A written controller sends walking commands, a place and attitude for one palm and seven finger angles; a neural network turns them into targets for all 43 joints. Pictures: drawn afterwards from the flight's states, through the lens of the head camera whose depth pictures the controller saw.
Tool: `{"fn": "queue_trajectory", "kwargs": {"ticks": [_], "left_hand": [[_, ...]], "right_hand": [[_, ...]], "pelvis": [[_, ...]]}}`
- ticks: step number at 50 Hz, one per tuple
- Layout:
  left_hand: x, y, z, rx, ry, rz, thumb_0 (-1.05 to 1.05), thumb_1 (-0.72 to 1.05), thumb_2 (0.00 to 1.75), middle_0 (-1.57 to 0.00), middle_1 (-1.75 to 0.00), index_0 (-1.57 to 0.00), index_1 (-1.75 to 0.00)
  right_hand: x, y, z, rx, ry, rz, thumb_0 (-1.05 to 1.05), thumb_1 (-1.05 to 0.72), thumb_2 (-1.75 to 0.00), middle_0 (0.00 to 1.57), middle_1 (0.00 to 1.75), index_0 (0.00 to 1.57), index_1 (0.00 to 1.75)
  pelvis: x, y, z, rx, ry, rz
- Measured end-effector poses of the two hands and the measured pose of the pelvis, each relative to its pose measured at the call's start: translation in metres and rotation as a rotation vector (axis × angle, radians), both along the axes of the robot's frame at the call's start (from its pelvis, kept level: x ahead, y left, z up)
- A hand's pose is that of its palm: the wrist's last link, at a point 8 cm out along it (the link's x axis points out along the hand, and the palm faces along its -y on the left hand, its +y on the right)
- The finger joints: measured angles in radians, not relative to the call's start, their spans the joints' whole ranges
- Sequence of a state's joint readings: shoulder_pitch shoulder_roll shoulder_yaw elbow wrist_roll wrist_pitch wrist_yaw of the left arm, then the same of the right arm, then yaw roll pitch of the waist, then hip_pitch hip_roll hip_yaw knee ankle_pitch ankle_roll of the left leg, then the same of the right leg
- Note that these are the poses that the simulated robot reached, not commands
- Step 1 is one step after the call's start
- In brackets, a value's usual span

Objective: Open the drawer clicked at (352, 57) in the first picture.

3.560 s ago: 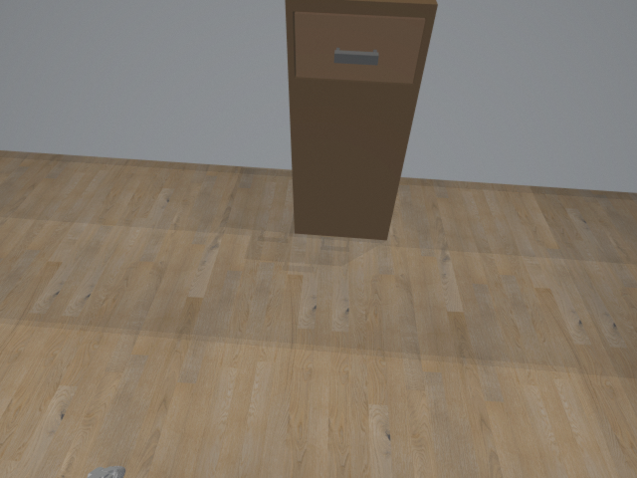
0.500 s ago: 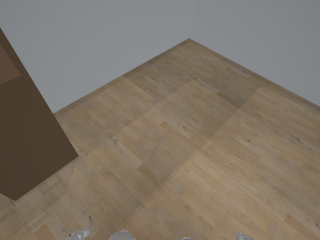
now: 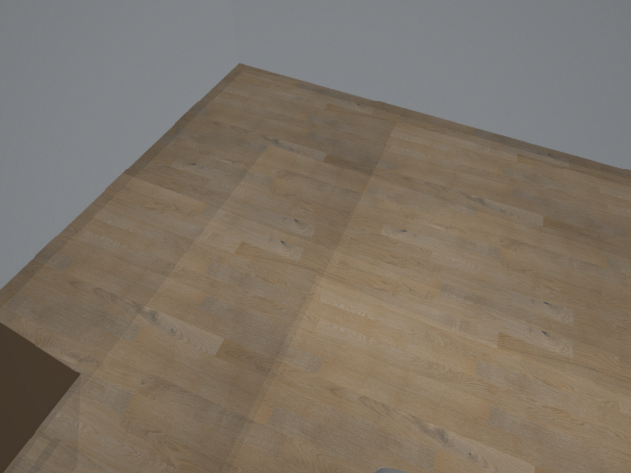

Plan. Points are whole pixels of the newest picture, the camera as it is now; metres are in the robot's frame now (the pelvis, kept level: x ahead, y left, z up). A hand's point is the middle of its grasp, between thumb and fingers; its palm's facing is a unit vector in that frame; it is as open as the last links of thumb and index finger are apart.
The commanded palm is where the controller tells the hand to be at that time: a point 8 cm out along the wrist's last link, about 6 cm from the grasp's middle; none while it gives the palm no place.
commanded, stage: walk to a spot facing it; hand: left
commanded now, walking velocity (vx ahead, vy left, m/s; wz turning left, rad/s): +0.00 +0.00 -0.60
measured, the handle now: out of the picture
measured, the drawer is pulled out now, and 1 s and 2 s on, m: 0.00 0.00 0.00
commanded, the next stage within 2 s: turn to face it in 0.82 s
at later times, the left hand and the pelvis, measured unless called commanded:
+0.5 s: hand (190, 468) +0.14 +0.18 -0.17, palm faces -0.19 -0.96 -0.19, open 7.4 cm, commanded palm none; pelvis +0.05 +0.00 +0.00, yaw -16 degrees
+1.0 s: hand (285, 351) +0.32 +0.06 -0.17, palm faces -0.59 -0.78 -0.20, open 7.4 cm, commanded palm none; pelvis +0.11 -0.02 -0.01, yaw -36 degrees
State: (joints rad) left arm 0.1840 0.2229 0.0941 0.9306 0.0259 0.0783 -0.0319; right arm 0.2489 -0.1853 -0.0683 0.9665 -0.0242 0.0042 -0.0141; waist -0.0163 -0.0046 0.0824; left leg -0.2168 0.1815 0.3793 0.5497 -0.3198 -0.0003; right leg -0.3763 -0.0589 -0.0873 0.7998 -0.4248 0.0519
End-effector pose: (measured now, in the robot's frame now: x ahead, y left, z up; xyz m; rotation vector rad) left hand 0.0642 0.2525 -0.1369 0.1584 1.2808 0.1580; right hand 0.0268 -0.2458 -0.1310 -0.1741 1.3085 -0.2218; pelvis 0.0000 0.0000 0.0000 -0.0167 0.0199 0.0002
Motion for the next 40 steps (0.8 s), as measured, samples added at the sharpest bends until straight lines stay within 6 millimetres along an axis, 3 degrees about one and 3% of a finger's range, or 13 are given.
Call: {"fn": "queue_trajectory", "kwargs": {"ticks": [4, 8, 17, 24, 27, 34, 40], "left_hand": [[0.049, -0.024, 0.002, 0.042, -0.109, -0.098, 0.01, 0.91, 0.9, -0.2, -0.29, -0.2, -0.3], [0.072, -0.041, 0.014, 0.055, -0.163, -0.147, 0.01, 0.91, 0.9, -0.2, -0.29, -0.2, -0.3], [0.085, -0.052, 0.02, 0.015, -0.149, -0.226, 0.01, 0.9, 0.9, -0.21, -0.29, -0.21, -0.3], [0.082, -0.024, -0.001, -0.02, -0.058, -0.233, 0.01, 0.9, 0.9, -0.21, -0.3, -0.21, -0.3], [0.088, -0.008, -0.016, -0.026, 0.003, -0.249, 0.01, 0.9, 0.9, -0.21, -0.29, -0.21, -0.3], [0.134, -0.003, -0.009, -0.034, 0.056, -0.352, 0.01, 0.91, 0.9, -0.2, -0.29, -0.2, -0.3], [0.185, -0.029, -0.005, -0.032, 0.039, -0.443, 0.01, 0.91, 0.9, -0.2, -0.29, -0.2, -0.3]], "right_hand": [[-0.03, -0.026, -0.022, 0.02, 0.054, -0.077, 0.01, -0.9, -0.9, 0.2, 0.3, 0.2, 0.3], [-0.034, -0.039, -0.021, 0.012, 0.066, -0.12, 0.01, -0.91, -0.9, 0.2, 0.3, 0.2, 0.3], [0.007, -0.042, 0.003, -0.001, -0.101, -0.145, 0.01, -0.91, -0.9, 0.19, 0.3, 0.2, 0.3], [0.054, -0.026, 0.022, -0.057, -0.216, -0.148, 0.01, -0.91, -0.9, 0.2, 0.3, 0.2, 0.3], [0.063, -0.016, 0.025, -0.097, -0.258, -0.166, 0.01, -0.91, -0.9, 0.2, 0.3, 0.2, 0.3], [0.029, 0.014, 0.033, -0.094, -0.158, -0.301, 0.01, -0.9, -0.9, 0.2, 0.3, 0.2, 0.3], [-0.014, 0.041, 0.022, -0.036, -0.024, -0.449, 0.01, -0.9, -0.9, 0.2, 0.3, 0.2, 0.3]], "pelvis": [[0.003, -0.018, -0.014, 0.016, 0.004, -0.047], [0.003, -0.026, -0.009, 0.018, -0.008, -0.093], [0.016, -0.025, 0.003, 0.019, -0.014, -0.188], [0.042, -0.002, 0.0, 0.003, -0.015, -0.27], [0.055, 0.01, -0.007, -0.006, -0.019, -0.322], [0.082, 0.019, 0.007, -0.029, -0.022, -0.425], [0.098, 0.014, 0.009, -0.03, -0.017, -0.497]]}}
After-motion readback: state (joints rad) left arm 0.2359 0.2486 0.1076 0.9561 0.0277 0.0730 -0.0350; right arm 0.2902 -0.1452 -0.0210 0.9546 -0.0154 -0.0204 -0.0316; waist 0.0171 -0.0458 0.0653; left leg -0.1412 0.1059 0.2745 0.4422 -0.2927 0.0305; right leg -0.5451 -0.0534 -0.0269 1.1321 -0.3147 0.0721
